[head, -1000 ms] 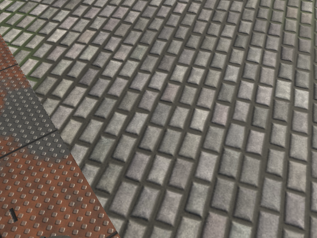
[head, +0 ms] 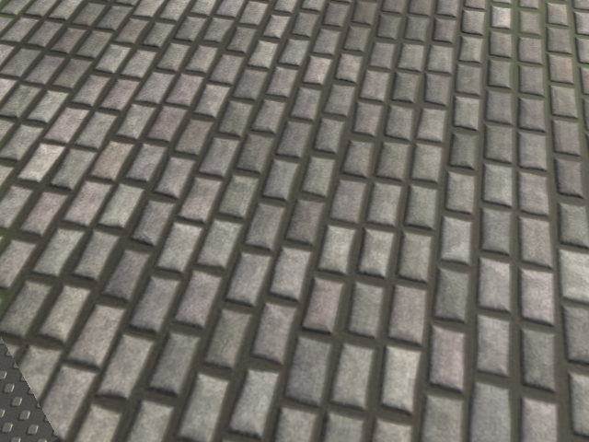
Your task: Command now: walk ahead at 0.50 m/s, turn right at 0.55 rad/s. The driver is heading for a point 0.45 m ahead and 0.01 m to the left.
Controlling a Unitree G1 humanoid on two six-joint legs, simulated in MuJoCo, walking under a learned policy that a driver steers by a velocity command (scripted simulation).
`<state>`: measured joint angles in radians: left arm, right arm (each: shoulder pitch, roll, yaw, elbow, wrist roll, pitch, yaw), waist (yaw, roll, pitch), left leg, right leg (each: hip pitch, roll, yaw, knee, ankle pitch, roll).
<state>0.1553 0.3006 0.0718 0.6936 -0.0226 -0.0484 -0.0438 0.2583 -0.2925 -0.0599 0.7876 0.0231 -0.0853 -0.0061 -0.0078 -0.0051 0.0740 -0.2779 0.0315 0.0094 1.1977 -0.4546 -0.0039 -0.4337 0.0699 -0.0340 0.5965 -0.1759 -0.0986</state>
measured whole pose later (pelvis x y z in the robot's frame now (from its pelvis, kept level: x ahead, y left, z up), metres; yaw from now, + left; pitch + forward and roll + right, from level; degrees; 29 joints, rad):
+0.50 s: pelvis +0.28 +0.05 +0.01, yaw -11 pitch +2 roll +0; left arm 0.31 0.30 0.05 0.76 -0.01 -0.02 0.02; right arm 0.14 -0.27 -0.04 0.71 -0.01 -0.11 0.03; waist 0.02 -0.03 0.04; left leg -0.40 -0.03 0.03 0.52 -0.15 0.03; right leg -0.36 0.07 0.13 1.18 -0.51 0.01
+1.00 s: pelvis +0.38 +0.02 +0.01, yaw -12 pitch -1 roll +1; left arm 0.16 0.24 0.04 0.77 0.01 0.01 0.03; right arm 0.17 -0.25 -0.01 0.88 -0.01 -0.02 0.01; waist -0.01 0.00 0.02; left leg -0.18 -0.02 0.02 0.50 -0.31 0.02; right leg -0.26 -0.01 0.05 0.53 -0.25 0.02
